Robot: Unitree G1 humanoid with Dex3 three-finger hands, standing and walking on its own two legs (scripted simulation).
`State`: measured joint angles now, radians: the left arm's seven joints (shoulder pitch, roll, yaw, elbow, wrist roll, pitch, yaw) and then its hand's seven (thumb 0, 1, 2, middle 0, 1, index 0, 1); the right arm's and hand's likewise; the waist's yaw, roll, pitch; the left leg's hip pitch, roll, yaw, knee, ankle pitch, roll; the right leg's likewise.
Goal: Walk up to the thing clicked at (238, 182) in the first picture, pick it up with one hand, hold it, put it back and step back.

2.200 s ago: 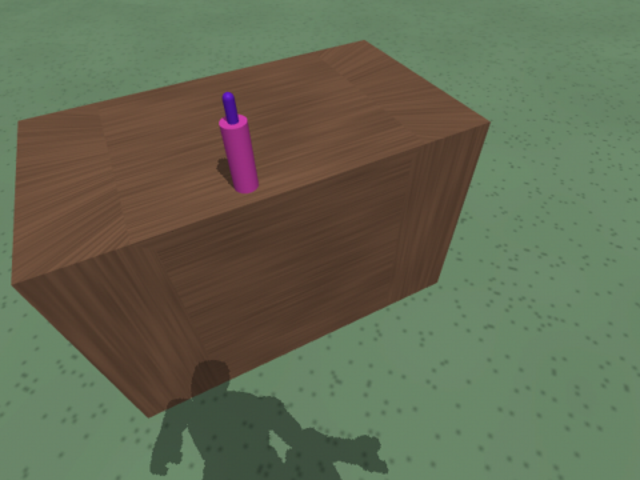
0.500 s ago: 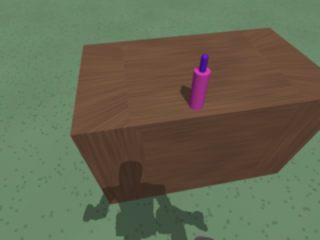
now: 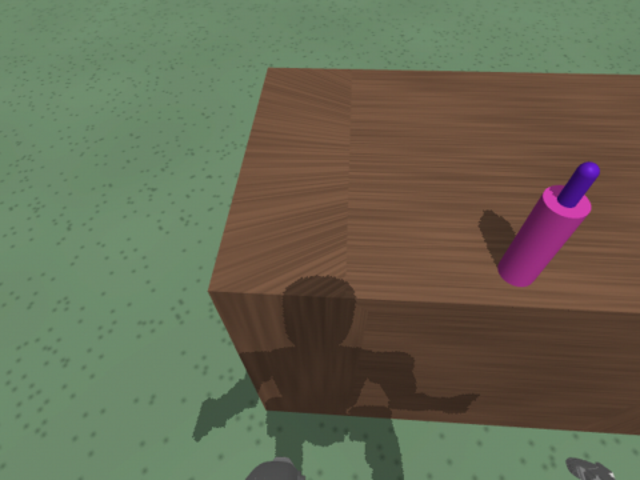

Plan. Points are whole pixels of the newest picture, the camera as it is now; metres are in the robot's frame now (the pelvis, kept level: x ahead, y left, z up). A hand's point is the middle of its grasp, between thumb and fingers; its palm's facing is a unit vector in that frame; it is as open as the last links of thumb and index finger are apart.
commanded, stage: walk up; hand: right
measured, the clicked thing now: (548, 227) +0.43 -0.25 +0.06
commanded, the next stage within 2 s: stand in 1.24 s
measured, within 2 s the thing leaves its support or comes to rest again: neither
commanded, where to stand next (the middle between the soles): +0.07 -0.04 m, yaw +0 degrees
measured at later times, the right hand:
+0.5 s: hand out of the picture +0.13 -0.26 -0.13, palm faces -0.07 +0.93 -0.36, open 7.4 cm
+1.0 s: hand out of the picture +0.13 -0.27 -0.13, palm faces -0.09 +0.93 -0.35, open 7.4 cm
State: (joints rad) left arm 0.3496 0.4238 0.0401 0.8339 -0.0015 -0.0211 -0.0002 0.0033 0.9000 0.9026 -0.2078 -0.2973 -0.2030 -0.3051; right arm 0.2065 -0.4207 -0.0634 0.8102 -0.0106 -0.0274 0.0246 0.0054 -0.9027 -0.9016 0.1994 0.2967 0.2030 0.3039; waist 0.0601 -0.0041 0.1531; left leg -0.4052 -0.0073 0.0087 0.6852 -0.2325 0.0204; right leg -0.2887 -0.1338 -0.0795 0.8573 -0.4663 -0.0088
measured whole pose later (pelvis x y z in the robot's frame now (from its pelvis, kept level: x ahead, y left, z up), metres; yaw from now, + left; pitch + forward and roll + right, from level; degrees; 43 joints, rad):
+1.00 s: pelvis +0.03 -0.02 +0.03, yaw +4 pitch -2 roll -1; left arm 0.09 0.36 0.02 1.11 0.00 0.01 -0.02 0.00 0.90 0.90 -0.21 -0.30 -0.20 -0.30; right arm 0.08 -0.37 0.00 1.11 0.00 0.00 0.02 0.01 -0.90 -0.90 0.20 0.30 0.21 0.30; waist 0.00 0.01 0.08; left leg -0.28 0.00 -0.08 0.46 -0.15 -0.02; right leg -0.14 -0.05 -0.11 0.43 -0.26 0.03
